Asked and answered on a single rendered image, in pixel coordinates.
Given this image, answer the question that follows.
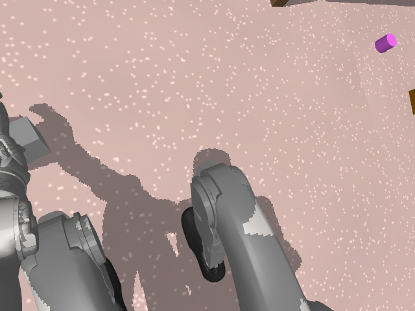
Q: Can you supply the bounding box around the left robot hand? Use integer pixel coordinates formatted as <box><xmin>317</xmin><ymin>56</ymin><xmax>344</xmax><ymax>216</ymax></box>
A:
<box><xmin>0</xmin><ymin>92</ymin><xmax>26</xmax><ymax>154</ymax></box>

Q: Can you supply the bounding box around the right robot foot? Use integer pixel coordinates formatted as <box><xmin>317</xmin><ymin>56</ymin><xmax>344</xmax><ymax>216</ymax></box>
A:
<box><xmin>182</xmin><ymin>207</ymin><xmax>226</xmax><ymax>282</ymax></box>

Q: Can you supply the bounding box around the left robot foot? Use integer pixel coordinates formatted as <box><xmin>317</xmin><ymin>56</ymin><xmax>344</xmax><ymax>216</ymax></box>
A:
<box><xmin>104</xmin><ymin>257</ymin><xmax>128</xmax><ymax>311</ymax></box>

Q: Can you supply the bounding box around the right robot hand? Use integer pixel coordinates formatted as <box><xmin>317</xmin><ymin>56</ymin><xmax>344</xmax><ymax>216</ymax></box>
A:
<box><xmin>305</xmin><ymin>296</ymin><xmax>334</xmax><ymax>311</ymax></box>

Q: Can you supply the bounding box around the left robot arm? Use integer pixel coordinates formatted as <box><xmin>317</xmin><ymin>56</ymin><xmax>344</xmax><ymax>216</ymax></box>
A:
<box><xmin>0</xmin><ymin>134</ymin><xmax>39</xmax><ymax>311</ymax></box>

